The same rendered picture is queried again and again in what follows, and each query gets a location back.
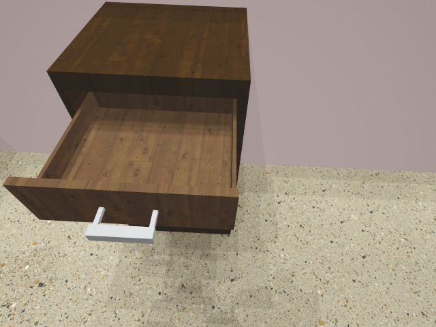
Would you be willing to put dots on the handle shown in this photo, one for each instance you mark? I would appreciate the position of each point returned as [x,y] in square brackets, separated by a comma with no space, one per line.
[121,233]

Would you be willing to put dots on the drawer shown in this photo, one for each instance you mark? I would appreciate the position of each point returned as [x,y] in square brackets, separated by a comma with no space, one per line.
[135,153]

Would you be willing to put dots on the cabinet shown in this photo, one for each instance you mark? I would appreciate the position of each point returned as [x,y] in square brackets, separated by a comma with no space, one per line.
[160,49]

